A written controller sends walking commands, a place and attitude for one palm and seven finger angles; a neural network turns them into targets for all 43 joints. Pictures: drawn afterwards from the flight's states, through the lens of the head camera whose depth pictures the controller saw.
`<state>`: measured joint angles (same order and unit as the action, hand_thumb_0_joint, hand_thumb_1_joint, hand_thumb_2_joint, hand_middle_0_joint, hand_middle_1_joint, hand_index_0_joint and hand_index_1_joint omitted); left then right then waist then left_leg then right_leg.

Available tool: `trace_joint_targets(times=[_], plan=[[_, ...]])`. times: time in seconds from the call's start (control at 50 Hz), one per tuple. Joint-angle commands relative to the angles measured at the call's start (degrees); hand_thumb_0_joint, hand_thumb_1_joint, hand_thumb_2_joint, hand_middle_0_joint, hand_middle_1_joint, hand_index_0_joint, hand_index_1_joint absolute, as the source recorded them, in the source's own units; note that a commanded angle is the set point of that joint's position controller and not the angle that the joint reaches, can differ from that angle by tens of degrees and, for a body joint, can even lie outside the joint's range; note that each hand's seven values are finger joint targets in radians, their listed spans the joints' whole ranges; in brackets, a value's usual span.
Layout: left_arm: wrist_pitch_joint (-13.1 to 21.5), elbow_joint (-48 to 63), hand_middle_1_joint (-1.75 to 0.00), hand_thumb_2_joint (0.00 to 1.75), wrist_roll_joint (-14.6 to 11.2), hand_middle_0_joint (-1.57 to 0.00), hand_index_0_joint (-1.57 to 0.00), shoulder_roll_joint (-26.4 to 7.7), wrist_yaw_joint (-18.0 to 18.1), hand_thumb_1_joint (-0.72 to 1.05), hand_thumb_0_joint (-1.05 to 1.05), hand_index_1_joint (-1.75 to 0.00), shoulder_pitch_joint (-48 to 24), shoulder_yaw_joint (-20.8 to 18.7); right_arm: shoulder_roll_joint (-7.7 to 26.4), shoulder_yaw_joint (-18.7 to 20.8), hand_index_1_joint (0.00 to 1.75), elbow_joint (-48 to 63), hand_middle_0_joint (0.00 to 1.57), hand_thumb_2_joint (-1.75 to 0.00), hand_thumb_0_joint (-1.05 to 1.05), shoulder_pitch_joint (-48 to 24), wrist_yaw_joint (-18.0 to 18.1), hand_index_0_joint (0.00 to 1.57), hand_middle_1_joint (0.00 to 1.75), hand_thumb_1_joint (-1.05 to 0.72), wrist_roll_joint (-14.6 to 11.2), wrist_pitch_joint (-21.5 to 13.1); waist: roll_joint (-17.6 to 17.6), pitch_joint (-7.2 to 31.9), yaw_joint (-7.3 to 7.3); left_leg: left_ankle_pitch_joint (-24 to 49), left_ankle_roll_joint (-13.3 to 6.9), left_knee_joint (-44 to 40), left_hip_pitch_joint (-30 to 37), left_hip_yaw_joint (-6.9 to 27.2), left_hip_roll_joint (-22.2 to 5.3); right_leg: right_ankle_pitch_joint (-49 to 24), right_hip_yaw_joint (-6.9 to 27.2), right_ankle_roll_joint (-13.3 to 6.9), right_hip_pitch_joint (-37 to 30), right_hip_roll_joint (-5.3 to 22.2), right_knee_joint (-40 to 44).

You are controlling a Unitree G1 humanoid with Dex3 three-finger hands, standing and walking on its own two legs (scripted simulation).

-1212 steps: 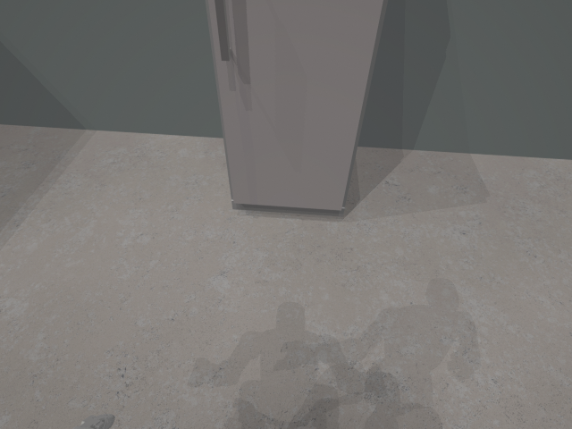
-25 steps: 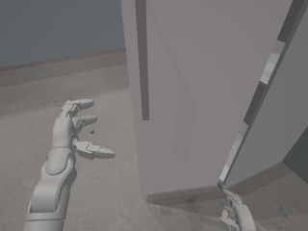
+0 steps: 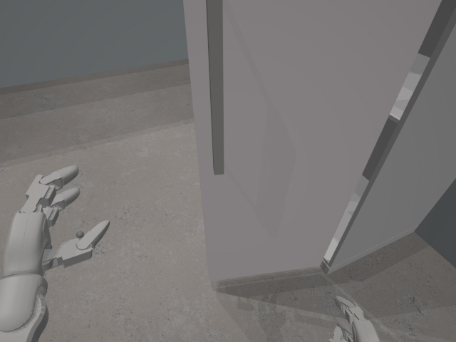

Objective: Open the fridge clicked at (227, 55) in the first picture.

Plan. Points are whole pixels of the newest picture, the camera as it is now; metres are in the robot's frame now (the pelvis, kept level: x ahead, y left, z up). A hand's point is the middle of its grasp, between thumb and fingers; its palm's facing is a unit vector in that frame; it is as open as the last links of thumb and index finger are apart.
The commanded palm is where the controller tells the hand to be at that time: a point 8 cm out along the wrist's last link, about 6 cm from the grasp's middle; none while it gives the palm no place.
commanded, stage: draw the hand back to the body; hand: left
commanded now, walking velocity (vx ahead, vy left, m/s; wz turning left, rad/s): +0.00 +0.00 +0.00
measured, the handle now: (215, 90) +0.53 +0.10 +0.22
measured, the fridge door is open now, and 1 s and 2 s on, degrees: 74 74 74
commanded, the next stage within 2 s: step back with the hand held close in 0.52 s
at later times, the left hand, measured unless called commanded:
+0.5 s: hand (54, 241) +0.19 +0.27 +0.15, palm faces +0.47 -0.81 -0.34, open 7.5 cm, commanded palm +0.14 +0.30 +0.17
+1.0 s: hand (52, 251) +0.18 +0.27 +0.15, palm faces +0.38 -0.80 -0.47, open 7.4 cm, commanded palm +0.12 +0.31 +0.17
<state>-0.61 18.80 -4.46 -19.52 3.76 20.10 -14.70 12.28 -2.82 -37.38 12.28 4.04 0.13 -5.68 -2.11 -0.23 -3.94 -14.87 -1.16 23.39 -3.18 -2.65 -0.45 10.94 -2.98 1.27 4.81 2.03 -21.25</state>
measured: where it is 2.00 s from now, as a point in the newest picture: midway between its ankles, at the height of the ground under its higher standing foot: outside the picture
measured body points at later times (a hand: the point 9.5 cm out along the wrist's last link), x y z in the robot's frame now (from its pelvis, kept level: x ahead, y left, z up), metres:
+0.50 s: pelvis +0.00 +0.00 +0.00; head -0.03 -0.01 +0.45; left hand +0.16 +0.31 +0.17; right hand +0.20 -0.21 -0.07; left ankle -0.02 +0.10 -0.74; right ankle +0.01 -0.14 -0.74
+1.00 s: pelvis -0.02 +0.01 -0.01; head -0.02 +0.01 +0.44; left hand +0.15 +0.31 +0.17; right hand +0.17 -0.23 -0.08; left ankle -0.02 +0.10 -0.74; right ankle +0.01 -0.14 -0.74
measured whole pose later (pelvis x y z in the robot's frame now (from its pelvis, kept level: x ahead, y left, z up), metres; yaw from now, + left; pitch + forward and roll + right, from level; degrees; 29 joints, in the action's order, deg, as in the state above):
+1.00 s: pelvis -0.02 +0.01 -0.01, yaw +0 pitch +0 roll +0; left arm 8.6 26.1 -3.0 -23.4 5.7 30.4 -21.6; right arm 13.2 0.2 -32.2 10.2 5.3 -0.1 -1.7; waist -0.5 0.2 -1.2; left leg -14.7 -1.9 28.5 -14.0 -2.6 0.6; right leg 11.0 -2.8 2.0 15.7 3.3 -26.7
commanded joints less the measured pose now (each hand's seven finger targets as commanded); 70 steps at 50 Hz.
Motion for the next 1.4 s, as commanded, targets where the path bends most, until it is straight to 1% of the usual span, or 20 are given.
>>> trace_joint_targets(times=[0.0,0.12,0.26,0.38,0.52,0.6,0.62,0.64,0.66,0.7,0.78,0.88,0.92,1.0,1.06,1.14,1.2,1.24,1.32,1.38], plan=[[5.11,16.18,-0.43,0.80,0.40,-0.21,-0.21,-12.09,1.53,0.68,0.00,-0.43,-7.27,-9.31,6.52,2.57,0.30,10.15,0.20,-0.90,0.00,-9.59,0.83,0.20,0.30,-0.90,0.01,-4.59,-4.01,4.12,-0.70,11.09,0.23,-5.03,-3.98,2.75,0.54,-6.97,0.30,-2.11,-3.11,-2.55,1.95],[5.00,12.99,-0.30,0.90,0.07,-0.20,-0.20,-11.92,1.61,0.90,0.00,-0.30,-2.29,-11.29,7.10,3.01,0.30,9.72,0.20,-0.90,0.00,-8.74,0.89,0.20,0.30,-0.90,-0.26,-5.16,-0.98,0.64,-0.77,9.43,0.29,-5.81,-5.28,2.95,0.22,-4.92,-0.19,-1.98,-1.58,-2.89,2.24],[5.27,14.48,-0.30,0.90,0.52,-0.20,-0.20,-10.38,1.86,0.90,0.00,-0.30,-5.65,-8.35,7.55,3.15,0.30,9.35,0.20,-0.90,0.00,-8.46,1.01,0.20,0.30,-0.90,-0.12,-6.15,-0.06,1.71,0.04,8.25,-0.21,-5.68,-4.04,2.96,0.41,-4.12,-0.17,-1.63,-1.04,-2.63,2.46],[5.53,16.48,-0.30,0.90,0.74,-0.20,-0.20,-12.29,2.51,0.90,0.00,-0.30,-5.45,-10.58,6.79,2.73,0.30,9.19,0.20,-0.90,0.00,-8.81,1.18,0.20,0.30,-0.90,0.21,-6.51,-5.07,3.23,-0.77,9.36,0.34,-5.29,-3.92,3.16,0.72,-5.26,0.05,-2.09,-2.84,-2.30,1.96],[5.08,13.15,-0.30,0.90,0.08,-0.20,-0.20,-11.09,1.92,0.90,0.00,-0.30,-3.15,-10.58,6.75,2.87,0.30,9.38,0.20,-0.90,0.00,-9.01,1.12,0.20,0.30,-0.90,0.11,-5.77,0.16,1.26,-0.72,10.86,0.12,-4.89,-4.72,2.58,0.37,-6.49,-0.11,-1.80,-2.22,-2.42,2.20],[5.32,13.66,-0.30,0.90,0.25,-0.20,-0.20,-10.47,1.67,0.90,0.00,-0.30,-3.51,-9.89,6.80,2.97,0.30,9.46,0.20,-0.90,0.00,-9.14,0.94,0.20,0.30,-0.90,0.04,-5.53,-1.91,1.23,-0.58,10.90,0.23,-4.84,-4.30,2.49,0.27,-6.16,-0.04,-1.82,-1.82,-2.28,2.04],[5.70,17.45,-0.30,0.90,0.30,-0.20,-0.20,-11.48,1.76,0.90,0.00,-0.30,-6.33,-10.09,6.90,2.98,0.30,9.90,0.20,-0.90,0.00,-9.36,0.89,0.20,0.30,-0.90,0.12,-5.76,-3.59,3.49,-0.70,11.40,0.07,-4.55,-3.34,2.56,0.54,-6.94,0.28,-1.83,-2.76,-2.17,1.87],[9.16,20.87,-0.30,0.90,1.04,-0.20,-0.20,-20.70,3.13,0.90,0.00,-0.30,-17.18,-19.14,6.81,1.58,0.30,13.10,0.20,-0.90,0.00,-9.04,0.72,0.20,0.30,-0.90,-0.64,-4.61,-5.08,-3.17,1.96,5.59,-0.52,-4.94,-9.80,3.46,-0.73,-7.30,2.92,-1.20,0.57,0.11,3.08],[10.41,17.71,-0.30,0.90,0.85,-0.20,-0.20,-15.27,2.64,0.90,0.00,-0.30,-10.38,-15.16,6.58,2.61,0.30,12.07,0.20,-0.90,0.00,-9.41,1.02,0.20,0.30,-0.90,-0.24,-4.13,-0.25,0.48,1.46,4.14,-1.05,-2.87,-11.07,3.60,-0.85,-6.55,3.32,-1.33,1.42,1.47,3.36],[10.15,14.36,-0.30,0.90,0.93,-0.20,-0.20,-10.98,2.32,0.90,0.00,-0.30,1.45,-12.01,6.90,3.22,0.30,12.24,0.20,-0.90,0.00,-8.64,0.95,0.20,0.30,-0.90,0.24,-2.95,4.05,3.06,1.66,8.92,-1.32,-0.47,-8.49,2.89,-0.58,-10.14,3.75,-1.42,2.79,2.45,3.07],[11.70,16.93,-0.30,0.90,1.44,-0.20,-0.20,-11.13,2.64,0.90,0.00,-0.30,6.15,-12.29,7.49,4.13,0.30,12.89,0.20,-0.90,0.00,-7.86,0.96,0.20,0.30,-0.90,0.48,-1.17,-1.09,9.63,2.19,19.50,-0.77,0.70,-8.68,3.29,-1.86,-18.63,2.88,-1.19,0.62,2.91,-2.37],[12.69,19.02,-0.30,0.90,1.40,-0.20,-0.20,-14.20,3.38,0.90,0.00,-0.30,8.37,-15.62,7.23,4.94,0.30,14.47,0.20,-0.90,0.00,-7.66,1.59,0.20,0.30,-0.90,0.04,0.64,2.18,11.74,2.33,23.55,-0.65,1.58,-11.05,3.91,-2.67,-23.99,2.43,-0.71,-0.21,2.56,-6.33],[13.00,19.71,-0.30,0.90,1.29,-0.20,-0.20,-14.78,3.61,0.90,0.00,-0.30,8.05,-16.07,7.25,5.15,0.30,15.11,0.20,-0.90,0.00,-7.71,1.80,0.20,0.30,-0.90,-0.25,1.13,2.90,11.26,2.41,21.46,-0.86,1.27,-12.64,4.38,-2.86,-23.08,2.71,-0.56,0.21,2.53,-7.00],[13.68,19.90,-0.30,0.90,1.54,-0.20,-0.20,-14.41,3.96,0.90,0.00,-0.30,7.37,-15.59,7.59,5.22,0.30,15.48,0.20,-0.90,0.00,-7.52,2.11,0.20,0.30,-0.90,-0.31,1.12,-0.37,8.73,2.48,13.59,-1.66,-0.56,-17.81,5.41,-3.78,-16.83,3.31,-0.24,0.60,1.86,-7.95],[14.71,20.05,-0.30,0.90,2.32,-0.20,-0.20,-14.03,4.10,0.90,0.00,-0.30,6.10,-15.32,8.01,5.23,0.30,15.47,0.20,-0.90,0.00,-7.28,2.14,0.20,0.30,-0.90,-0.26,0.26,-2.98,6.27,2.52,1.16,-2.85,-3.59,-25.71,6.89,-4.98,-10.48,3.53,0.01,-1.78,0.81,-10.07],[16.09,19.64,-0.30,0.90,3.49,-0.20,-0.20,-14.28,4.42,0.90,0.00,-0.30,4.72,-16.18,8.58,5.69,0.30,15.41,0.20,-0.90,0.00,-6.18,1.87,0.20,0.30,-0.90,-0.19,-0.69,-1.99,4.30,2.68,-16.33,-4.14,-4.48,-35.74,7.96,-5.21,-4.24,5.16,-0.22,-4.29,0.73,-11.33],[17.21,20.52,-0.30,0.90,4.14,-0.20,-0.20,-13.73,4.61,0.90,0.00,-0.30,3.23,-15.59,8.52,5.81,0.30,15.39,0.20,-0.90,0.00,-5.01,1.38,0.20,0.30,-0.90,-0.09,-1.41,0.23,3.19,3.15,-20.61,-4.01,-0.59,-35.94,7.48,-3.92,3.81,7.70,-1.15,0.33,2.15,-7.97],[17.90,22.04,-0.30,0.90,4.36,-0.20,-0.20,-14.82,4.79,0.90,0.00,-0.30,2.17,-16.34,8.79,5.92,0.30,14.94,0.20,-0.90,0.00,-4.43,1.26,0.20,0.30,-0.90,0.21,-2.00,-0.81,3.20,3.39,-20.80,-3.53,-0.04,-34.16,8.01,-3.55,8.10,7.79,-1.56,3.60,2.34,-6.64],[19.10,22.34,-0.30,0.90,4.81,-0.20,-0.20,-14.03,5.18,0.90,0.00,-0.30,1.53,-16.39,8.70,5.69,0.30,14.75,0.20,-0.90,0.00,-3.97,1.34,0.20,0.30,-0.90,0.14,-3.26,-5.71,3.54,3.30,-25.59,-4.48,-5.40,-39.40,11.22,-6.47,7.16,4.70,-0.47,-0.34,-0.96,-13.64],[20.20,22.32,-0.30,0.90,5.36,-0.20,-0.20,-14.39,5.03,0.90,0.00,-0.30,2.59,-17.84,8.63,5.92,0.30,14.80,0.20,-0.90,0.00,-3.93,1.26,0.20,0.30,-0.90,0.27,-4.36,-9.74,4.83,2.85,-24.90,-5.66,-8.45,-44.03,14.18,-9.31,-2.89,3.34,0.22,-6.88,-3.96,-21.81]])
